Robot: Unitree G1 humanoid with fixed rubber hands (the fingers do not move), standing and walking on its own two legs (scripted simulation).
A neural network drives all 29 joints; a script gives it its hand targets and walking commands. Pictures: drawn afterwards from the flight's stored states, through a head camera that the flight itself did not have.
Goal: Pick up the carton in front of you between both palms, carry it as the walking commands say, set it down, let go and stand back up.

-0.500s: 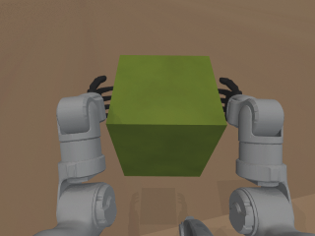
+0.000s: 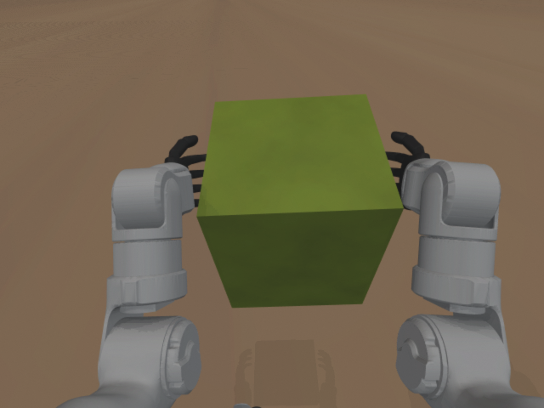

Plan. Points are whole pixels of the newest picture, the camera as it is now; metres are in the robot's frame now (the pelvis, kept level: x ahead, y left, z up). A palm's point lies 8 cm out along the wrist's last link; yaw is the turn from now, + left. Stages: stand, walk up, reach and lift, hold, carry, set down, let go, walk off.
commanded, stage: carry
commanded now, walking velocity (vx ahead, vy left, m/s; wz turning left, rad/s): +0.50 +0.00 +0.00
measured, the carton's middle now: (293, 209) +0.40 +0.02 +0.10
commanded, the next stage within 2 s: none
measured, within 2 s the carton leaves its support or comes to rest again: neither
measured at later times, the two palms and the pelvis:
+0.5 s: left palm (230, 98) +0.70 +0.16 +0.11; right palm (374, 101) +0.70 -0.14 +0.11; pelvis +0.36 +0.01 +0.00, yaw +1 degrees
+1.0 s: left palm (234, 46) +0.97 +0.19 +0.11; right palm (347, 46) +0.97 -0.11 +0.11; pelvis +0.72 +0.04 -0.01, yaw +0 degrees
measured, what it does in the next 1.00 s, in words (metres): walks ahead: left foot, then right foot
